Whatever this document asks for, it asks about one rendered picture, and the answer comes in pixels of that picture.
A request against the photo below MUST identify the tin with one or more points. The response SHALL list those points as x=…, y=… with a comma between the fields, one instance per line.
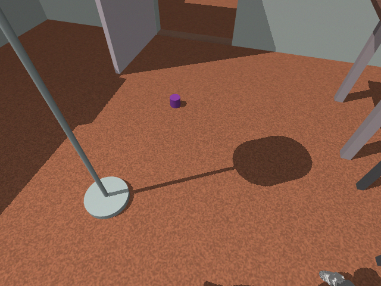
x=175, y=101

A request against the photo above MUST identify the floor lamp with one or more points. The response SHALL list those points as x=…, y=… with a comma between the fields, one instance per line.
x=106, y=197

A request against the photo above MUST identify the table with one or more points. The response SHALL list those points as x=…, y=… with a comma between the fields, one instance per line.
x=373, y=121

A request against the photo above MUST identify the right robot hand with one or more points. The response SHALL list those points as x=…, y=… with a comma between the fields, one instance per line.
x=334, y=279

